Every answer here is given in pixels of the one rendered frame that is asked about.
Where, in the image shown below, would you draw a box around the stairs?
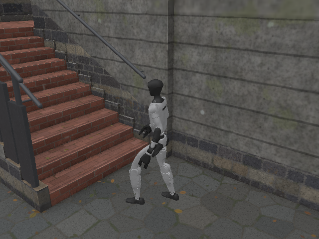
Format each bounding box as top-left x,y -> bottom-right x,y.
0,27 -> 149,207

